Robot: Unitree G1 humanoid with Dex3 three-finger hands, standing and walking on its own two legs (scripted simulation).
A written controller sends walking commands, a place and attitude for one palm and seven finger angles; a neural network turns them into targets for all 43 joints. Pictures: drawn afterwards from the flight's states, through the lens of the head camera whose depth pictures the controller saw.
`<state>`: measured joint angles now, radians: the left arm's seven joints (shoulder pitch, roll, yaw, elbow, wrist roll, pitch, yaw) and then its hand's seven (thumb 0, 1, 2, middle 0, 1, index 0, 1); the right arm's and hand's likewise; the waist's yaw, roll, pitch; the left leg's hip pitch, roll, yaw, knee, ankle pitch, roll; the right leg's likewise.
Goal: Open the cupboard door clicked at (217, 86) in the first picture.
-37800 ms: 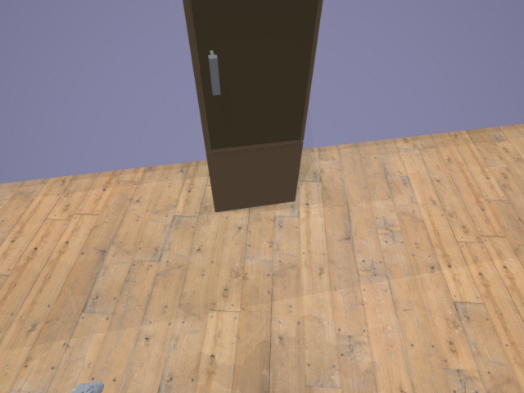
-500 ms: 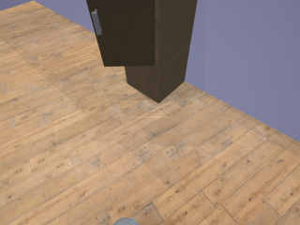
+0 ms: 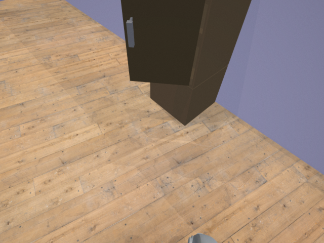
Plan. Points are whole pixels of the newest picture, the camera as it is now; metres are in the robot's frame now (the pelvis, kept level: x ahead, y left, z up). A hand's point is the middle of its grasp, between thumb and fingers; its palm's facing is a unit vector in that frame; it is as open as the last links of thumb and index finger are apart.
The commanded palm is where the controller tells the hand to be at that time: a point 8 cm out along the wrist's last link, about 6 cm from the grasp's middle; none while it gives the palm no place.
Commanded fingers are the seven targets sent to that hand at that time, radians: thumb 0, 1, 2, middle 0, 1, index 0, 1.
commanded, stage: take the last steps up to it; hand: left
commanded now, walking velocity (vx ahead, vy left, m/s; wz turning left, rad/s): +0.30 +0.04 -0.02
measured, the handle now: (131, 32) +1.00 +0.23 -0.02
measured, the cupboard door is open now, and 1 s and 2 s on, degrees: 42 42 42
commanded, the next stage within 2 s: come to a stop and stand still in 0.86 s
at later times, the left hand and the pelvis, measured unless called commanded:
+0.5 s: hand (106, 212) +0.22 +0.18 -0.16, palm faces +0.06 -0.98 -0.20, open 7.1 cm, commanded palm none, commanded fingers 0.00 0.90 0.90 -0.20 -0.30 -0.20 -0.30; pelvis +0.19 -0.01 +0.01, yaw +0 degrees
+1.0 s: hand (115, 144) +0.46 +0.21 -0.17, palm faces -0.01 -0.98 -0.21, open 7.3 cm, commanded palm none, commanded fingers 0.00 0.90 0.90 -0.20 -0.30 -0.20 -0.30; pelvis +0.37 +0.02 -0.01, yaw -2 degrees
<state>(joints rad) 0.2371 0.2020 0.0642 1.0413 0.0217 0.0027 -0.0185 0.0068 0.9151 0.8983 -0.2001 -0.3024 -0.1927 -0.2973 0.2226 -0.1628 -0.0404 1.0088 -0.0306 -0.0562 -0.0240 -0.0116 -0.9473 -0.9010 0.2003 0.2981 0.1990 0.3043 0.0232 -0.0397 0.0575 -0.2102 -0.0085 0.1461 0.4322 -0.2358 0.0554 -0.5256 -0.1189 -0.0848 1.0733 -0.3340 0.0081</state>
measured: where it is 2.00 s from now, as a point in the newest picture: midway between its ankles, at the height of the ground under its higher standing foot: (158, 207)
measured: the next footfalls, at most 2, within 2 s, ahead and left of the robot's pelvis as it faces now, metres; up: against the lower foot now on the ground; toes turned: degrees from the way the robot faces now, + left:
right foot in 0.22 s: +0.19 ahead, -0.11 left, +0.00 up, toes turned -8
left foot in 0.62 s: +0.43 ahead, +0.14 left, +0.00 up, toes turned +4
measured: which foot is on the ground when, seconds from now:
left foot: down 0.00-0.24, up 0.26-0.60, down 0.62-1.00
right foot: up 0.00-0.20, down 0.22-0.62, up 0.64-0.98, down 1.00-1.00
